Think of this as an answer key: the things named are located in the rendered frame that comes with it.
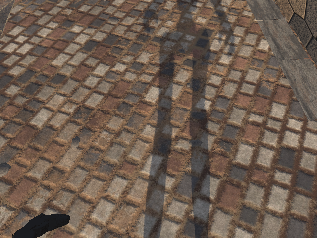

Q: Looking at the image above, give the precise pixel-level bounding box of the robot left hand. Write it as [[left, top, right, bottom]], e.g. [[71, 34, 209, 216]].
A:
[[12, 213, 70, 238]]

